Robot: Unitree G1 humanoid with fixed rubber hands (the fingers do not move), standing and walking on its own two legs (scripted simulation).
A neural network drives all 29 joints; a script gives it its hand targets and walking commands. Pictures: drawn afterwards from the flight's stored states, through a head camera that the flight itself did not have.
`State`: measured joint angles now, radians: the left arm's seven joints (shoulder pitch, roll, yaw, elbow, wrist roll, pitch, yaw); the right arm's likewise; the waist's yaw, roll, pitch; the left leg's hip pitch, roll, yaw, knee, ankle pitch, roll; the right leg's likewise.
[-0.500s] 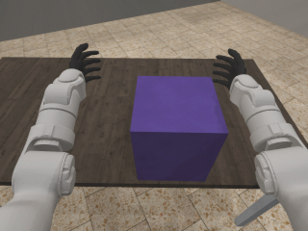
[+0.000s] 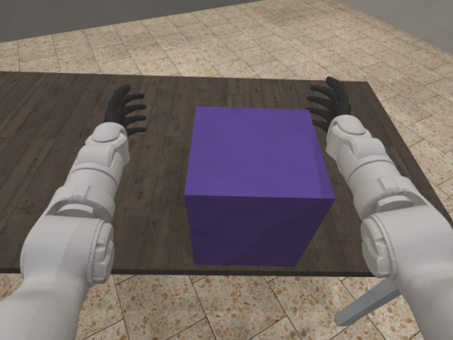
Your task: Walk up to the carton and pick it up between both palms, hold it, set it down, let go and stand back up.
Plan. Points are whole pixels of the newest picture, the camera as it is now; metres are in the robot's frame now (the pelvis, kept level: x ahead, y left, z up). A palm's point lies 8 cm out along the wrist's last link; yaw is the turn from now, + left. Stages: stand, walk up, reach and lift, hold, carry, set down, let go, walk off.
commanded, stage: reach and lift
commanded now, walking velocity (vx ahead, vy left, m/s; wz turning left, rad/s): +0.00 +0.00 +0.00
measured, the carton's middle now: (248, 191) +0.39 -0.04 +0.04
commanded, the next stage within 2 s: none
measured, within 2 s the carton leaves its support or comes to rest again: neither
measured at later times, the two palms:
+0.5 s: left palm (137, 157) +0.44 +0.17 +0.08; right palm (324, 162) +0.43 -0.19 +0.08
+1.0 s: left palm (158, 153) +0.45 +0.13 +0.09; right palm (319, 160) +0.42 -0.17 +0.10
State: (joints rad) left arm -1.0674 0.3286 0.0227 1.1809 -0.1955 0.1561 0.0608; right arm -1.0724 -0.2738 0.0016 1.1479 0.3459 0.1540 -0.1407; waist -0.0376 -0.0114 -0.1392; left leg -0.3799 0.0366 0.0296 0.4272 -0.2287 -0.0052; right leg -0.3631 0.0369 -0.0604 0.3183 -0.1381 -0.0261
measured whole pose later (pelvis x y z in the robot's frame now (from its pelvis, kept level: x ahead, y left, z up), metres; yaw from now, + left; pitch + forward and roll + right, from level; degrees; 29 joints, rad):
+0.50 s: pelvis -0.02 +0.00 -0.02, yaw +0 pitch +21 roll -1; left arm -1.11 0.25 0.00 1.48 -0.24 -0.23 0.05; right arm -0.99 -0.22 -0.03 1.26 0.25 -0.12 -0.12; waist -0.03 0.00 -0.26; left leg -0.69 0.02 0.03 0.55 -0.23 0.00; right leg -0.70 0.02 -0.06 0.49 -0.17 -0.03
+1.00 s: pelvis +0.00 +0.01 +0.01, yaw -2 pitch +10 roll +0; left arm -0.95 0.00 0.59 1.11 0.42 -0.12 -0.01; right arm -0.85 0.06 -0.66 0.88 -0.47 -0.06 0.03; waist -0.02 -0.01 -0.07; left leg -0.30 0.01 0.08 0.29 -0.17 0.02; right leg -0.34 0.01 -0.01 0.27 -0.11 -0.01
